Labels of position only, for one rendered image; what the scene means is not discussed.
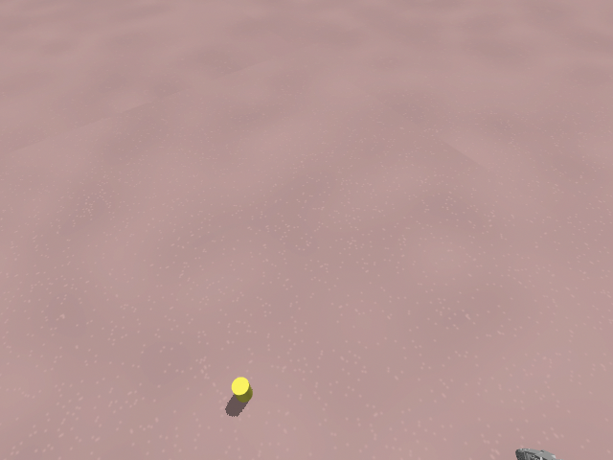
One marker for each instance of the tin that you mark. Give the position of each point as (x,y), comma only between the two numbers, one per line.
(242,389)

